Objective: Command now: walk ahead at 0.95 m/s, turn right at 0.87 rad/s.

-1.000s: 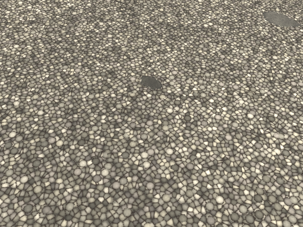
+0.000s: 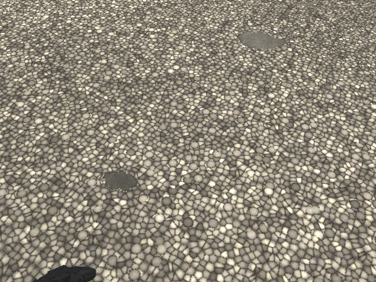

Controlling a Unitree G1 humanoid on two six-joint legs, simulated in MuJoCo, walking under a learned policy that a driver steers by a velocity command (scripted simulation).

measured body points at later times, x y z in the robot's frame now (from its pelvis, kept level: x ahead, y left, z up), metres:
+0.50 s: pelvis +0.46 -0.03 +0.00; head +0.50 -0.04 +0.45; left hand +0.57 +0.27 -0.12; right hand +0.61 -0.33 -0.05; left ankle +0.66 +0.03 -0.72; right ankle +0.21 -0.03 -0.67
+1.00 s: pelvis +0.65 -0.12 +0.01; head +0.67 -0.18 +0.46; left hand +0.99 -0.11 -0.05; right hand +0.53 -0.42 -0.10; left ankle +0.69 +0.03 -0.62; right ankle +0.65 -0.24 -0.71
